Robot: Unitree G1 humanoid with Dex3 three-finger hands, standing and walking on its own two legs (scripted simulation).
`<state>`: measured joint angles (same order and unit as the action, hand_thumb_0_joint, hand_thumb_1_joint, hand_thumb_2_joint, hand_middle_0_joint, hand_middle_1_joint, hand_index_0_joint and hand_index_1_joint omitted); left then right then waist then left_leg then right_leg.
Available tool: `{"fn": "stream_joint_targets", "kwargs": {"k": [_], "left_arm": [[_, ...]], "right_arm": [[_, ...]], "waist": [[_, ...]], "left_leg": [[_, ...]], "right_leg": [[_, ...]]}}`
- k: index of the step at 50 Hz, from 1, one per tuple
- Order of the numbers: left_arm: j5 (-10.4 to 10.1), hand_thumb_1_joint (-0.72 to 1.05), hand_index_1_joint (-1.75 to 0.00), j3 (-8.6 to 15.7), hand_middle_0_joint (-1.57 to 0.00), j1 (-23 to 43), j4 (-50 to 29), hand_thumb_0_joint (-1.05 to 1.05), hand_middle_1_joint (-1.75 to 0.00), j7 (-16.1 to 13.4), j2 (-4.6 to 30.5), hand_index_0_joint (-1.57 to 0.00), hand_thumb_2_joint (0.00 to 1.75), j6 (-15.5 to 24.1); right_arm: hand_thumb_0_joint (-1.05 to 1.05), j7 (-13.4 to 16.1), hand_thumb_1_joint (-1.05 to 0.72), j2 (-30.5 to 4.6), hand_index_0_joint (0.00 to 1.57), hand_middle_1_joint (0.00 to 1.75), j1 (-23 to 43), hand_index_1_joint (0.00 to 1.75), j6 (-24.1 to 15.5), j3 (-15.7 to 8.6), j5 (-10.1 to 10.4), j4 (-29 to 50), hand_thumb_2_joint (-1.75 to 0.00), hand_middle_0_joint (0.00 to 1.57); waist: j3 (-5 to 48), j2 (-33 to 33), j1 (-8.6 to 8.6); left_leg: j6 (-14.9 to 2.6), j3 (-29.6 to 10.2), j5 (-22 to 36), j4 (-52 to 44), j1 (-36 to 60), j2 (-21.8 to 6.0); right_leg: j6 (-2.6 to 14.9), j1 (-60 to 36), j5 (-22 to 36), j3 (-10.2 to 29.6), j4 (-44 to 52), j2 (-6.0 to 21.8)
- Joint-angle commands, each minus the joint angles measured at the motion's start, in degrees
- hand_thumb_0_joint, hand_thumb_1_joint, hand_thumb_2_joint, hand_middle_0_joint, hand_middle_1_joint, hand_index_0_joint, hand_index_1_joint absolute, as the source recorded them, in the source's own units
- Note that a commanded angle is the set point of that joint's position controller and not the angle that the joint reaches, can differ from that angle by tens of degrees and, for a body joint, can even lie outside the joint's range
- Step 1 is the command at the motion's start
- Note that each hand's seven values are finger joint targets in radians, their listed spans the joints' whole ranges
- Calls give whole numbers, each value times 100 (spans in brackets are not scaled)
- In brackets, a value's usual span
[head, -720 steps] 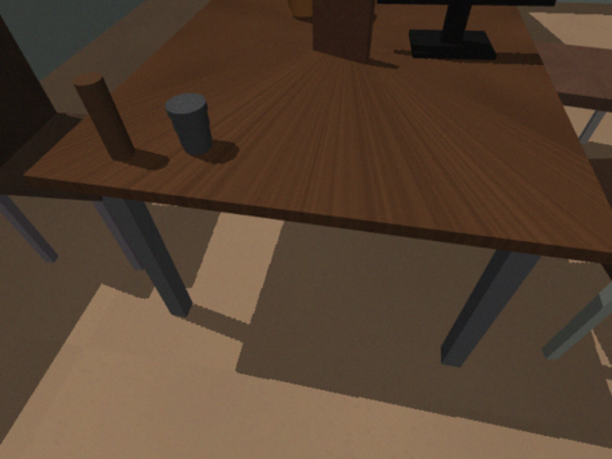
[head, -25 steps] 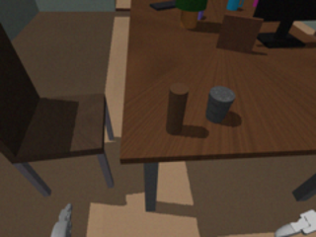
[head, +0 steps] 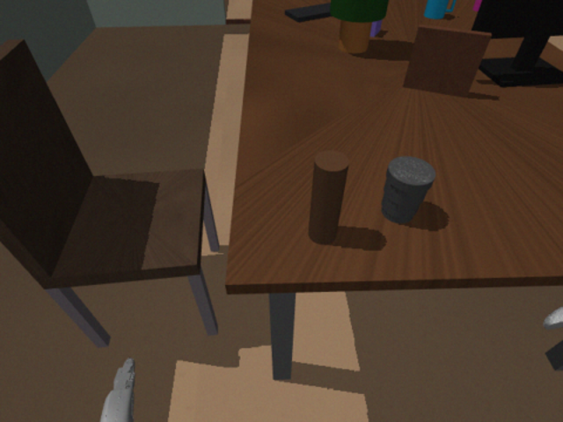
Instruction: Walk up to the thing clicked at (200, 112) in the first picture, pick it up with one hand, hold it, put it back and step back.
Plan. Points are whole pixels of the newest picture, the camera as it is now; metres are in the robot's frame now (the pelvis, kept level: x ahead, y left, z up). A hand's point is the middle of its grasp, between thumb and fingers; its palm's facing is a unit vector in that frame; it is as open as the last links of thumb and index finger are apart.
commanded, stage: go down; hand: right
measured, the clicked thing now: (404, 192) +0.53 -0.20 +0.02
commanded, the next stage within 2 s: none
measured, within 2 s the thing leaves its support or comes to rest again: neither
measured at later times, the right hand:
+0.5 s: hand out of the picture +0.34 -0.35 +0.15, palm faces +0.19 +0.98 -0.01, open 17.6 cm
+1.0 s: hand out of the picture +0.39 -0.37 +0.15, palm faces +0.19 +0.98 +0.01, open 17.6 cm
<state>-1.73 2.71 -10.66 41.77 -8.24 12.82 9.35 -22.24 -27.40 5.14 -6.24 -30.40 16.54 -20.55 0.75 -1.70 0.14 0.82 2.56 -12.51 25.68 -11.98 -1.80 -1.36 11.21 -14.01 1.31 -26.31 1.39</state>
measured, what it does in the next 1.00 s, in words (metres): stands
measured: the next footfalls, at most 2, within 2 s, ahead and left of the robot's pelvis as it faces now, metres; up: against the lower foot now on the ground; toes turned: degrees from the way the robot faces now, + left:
none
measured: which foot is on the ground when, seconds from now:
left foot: down 0.00-1.00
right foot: down 0.00-1.00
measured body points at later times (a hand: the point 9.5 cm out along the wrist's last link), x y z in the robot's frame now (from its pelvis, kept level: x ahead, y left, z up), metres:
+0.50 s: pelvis +0.00 +0.00 -0.01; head +0.01 -0.01 +0.44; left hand +0.16 +0.25 -0.09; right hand +0.32 -0.40 +0.15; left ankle +0.01 +0.13 -0.74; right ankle +0.00 -0.14 -0.74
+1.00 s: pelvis +0.01 -0.01 -0.01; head +0.04 -0.02 +0.44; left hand +0.15 +0.25 -0.09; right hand +0.37 -0.43 +0.16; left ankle +0.01 +0.13 -0.74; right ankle +0.00 -0.14 -0.74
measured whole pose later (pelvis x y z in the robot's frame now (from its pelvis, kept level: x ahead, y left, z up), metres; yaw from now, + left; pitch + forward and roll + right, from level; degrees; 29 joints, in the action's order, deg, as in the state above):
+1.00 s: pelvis +0.01 -0.01 -0.01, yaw +1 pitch +8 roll +2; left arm -0.6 -3.4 -13.3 36.2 -11.2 14.4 10.9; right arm -31.4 -46.2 34.4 -4.2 -34.9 12.7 -57.5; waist 4.6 -0.1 -3.4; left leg 1.1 2.2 -14.7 31.4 -24.5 -0.7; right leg -1.0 25.3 -18.7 1.3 -36.2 2.5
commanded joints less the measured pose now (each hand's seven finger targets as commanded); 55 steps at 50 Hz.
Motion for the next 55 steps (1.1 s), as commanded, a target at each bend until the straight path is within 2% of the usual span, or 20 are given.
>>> {"fn": "stream_joint_targets", "kwargs": {"k": [1,4,6,10,13,14,15,17,18,28,30,31,35,37,40,43,48,49,54,55], "left_arm": [[-16,-55,-5,-182,-5,656,-670,0,-5,-149,561,-5,4,402],[25,-55,-5,204,-5,520,-734,0,-5,-270,1223,-5,5,406],[35,-55,-5,292,-5,612,-1002,0,-5,-302,1390,-5,4,439],[6,-55,-5,79,-5,135,-1154,0,-5,-294,1028,-5,5,418],[41,-55,-5,-159,-5,18,-865,0,-5,-256,711,-5,5,405],[59,-55,-5,-103,-5,65,-905,0,-5,-273,831,-5,5,437],[77,-54,-5,-187,-5,108,-785,0,-5,-257,763,-5,5,443],[111,-54,-5,7,-5,235,-867,0,-5,-310,1023,-5,4,497],[118,-55,-5,-110,-5,327,-864,0,-5,-315,908,-5,5,498],[132,-55,-6,-203,-5,121,-993,0,-5,-460,1065,-5,5,570],[125,-56,-6,-258,-5,98,-992,0,-5,-434,939,-5,6,551],[117,-55,-6,-88,-5,29,-1006,0,-5,-444,1133,-5,5,554],[104,-56,-6,-421,-5,132,-1224,0,-5,-388,851,-4,6,542],[93,-56,-6,-268,-5,280,-1347,0,-5,-403,1012,-5,6,518],[110,-56,-6,-259,-5,118,-1229,0,-5,-403,1089,-5,6,500],[109,-56,-6,-211,-5,191,-1360,0,-5,-436,1135,-5,6,497],[113,-57,-6,-302,-5,-68,-1238,0,-5,-386,988,-4,7,438],[113,-57,-6,-95,-5,-52,-1332,0,-5,-402,1223,-4,7,438],[93,-57,-6,-401,-5,103,-1516,0,-5,-344,891,-4,7,456],[79,-57,-6,-287,-5,26,-1479,0,-5,-364,1008,-4,7,442]], "right_arm": [[0,-458,57,-2010,4,6,2160,6,-99,-547,314,602,-5,3],[0,-649,58,-2334,4,6,2250,6,150,-649,332,15,-4,3],[0,-710,57,-2413,4,5,2458,5,209,-660,287,-120,-4,3],[0,-684,58,-2556,4,5,2741,5,158,-727,217,-281,-4,4],[0,-636,59,-2482,4,5,2779,5,145,-623,152,-383,-4,4],[0,-659,59,-2382,4,5,2733,5,172,-509,143,-723,-4,4],[0,-657,60,-2601,4,5,2981,5,107,-584,131,-414,-3,4],[0,-640,59,-2878,4,5,3417,5,27,-696,111,-272,-4,4],[0,-627,57,-3004,5,5,3728,5,-37,-708,87,-146,-4,4],[0,-817,57,-3366,5,5,4147,5,-21,-604,-56,-1824,-4,5],[0,-828,55,-3612,5,5,4364,5,-54,-730,-91,-1717,-4,5],[0,-859,57,-3576,5,5,4244,5,-25,-684,-75,-2046,-4,4],[0,-925,59,-3680,5,5,4575,5,-114,-672,-101,-2120,-4,4],[0,-905,57,-3966,5,5,4698,5,-167,-763,-147,-2023,-4,5],[0,-944,60,-3941,5,5,4765,5,-155,-708,-138,-2319,-4,4],[0,-915,56,-4210,5,5,4912,5,-195,-809,-182,-2299,-4,5],[0,-885,54,-4182,5,5,4904,5,-188,-751,-249,-2468,-4,5],[0,-891,55,-4169,5,5,4866,5,-168,-748,-232,-2560,-4,5],[0,-922,55,-4275,5,5,5218,5,-210,-756,-268,-2434,-4,5],[0,-930,55,-4285,5,5,5120,5,-176,-766,-250,-2587,-5,5]], "waist": [[1298,-401,92],[1335,-381,75],[1396,-313,84],[1341,-209,97],[1057,-467,125],[929,-478,52],[1096,-680,78],[1399,-710,-2],[1561,-746,-24],[1579,-448,-233],[1699,-384,-164],[1569,-349,-243],[1800,-417,-180],[1954,-615,-157],[1941,-639,-244],[2201,-776,-221],[2182,-890,-250],[2228,-803,-311],[2162,-773,-324],[2159,-630,-341]], "left_leg": [[-87,111,1344,-126,211,143],[-104,130,1188,-121,155,174],[-107,125,938,-136,115,187],[-128,109,1017,-101,90,231],[-156,39,802,-111,-84,204],[-158,44,621,-118,-155,230],[-164,22,668,-99,-121,212],[-172,20,750,-7,-150,230],[-156,-25,888,5,-106,201],[-98,-45,951,129,-313,174],[-94,-59,1048,168,-288,153],[-96,-54,971,167,-406,178],[-128,-12,1013,254,-418,211],[-151,-57,1008,265,-366,185],[-156,-58,875,284,-527,213],[-185,-14,994,366,-572,245],[-198,-7,1201,431,-681,269],[-191,-1,1223,427,-684,268],[-173,-66,1103,428,-604,218],[-170,-42,1137,446,-615,231]], "right_leg": [[168,-261,1556,-40,223,-154],[155,-196,1580,-14,184,-110],[159,-173,1279,-3,216,-95],[164,-143,1463,-15,137,-71],[174,148,1058,-74,149,-107],[164,246,846,-68,167,-82],[163,274,866,-59,148,-94],[155,118,980,-41,72,-76],[173,97,1048,-57,3,-114],[221,353,987,-30,-234,-154],[238,446,1072,-23,-270,-167],[234,453,993,-21,-277,-151],[211,496,1192,19,-358,-98],[205,470,1167,-2,-362,-122],[204,519,1030,19,-401,-102],[153,310,1477,48,-523,-56],[126,300,2002,48,-671,-33],[136,265,1997,55,-676,-29],[208,577,1310,-7,-660,-86],[212,591,1365,13,-658,-78]]}}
